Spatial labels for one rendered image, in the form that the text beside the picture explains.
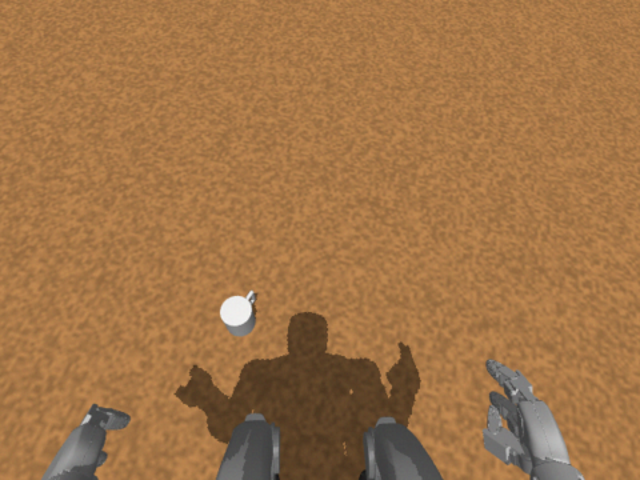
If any left robot hand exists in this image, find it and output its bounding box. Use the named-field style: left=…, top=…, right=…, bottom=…
left=41, top=404, right=131, bottom=480

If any right robot arm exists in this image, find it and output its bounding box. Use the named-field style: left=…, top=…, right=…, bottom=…
left=530, top=462, right=585, bottom=480

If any mug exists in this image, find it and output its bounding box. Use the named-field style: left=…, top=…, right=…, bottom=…
left=220, top=290, right=256, bottom=337

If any right robot hand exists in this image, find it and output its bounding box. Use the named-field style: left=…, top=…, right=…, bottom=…
left=483, top=359, right=571, bottom=475

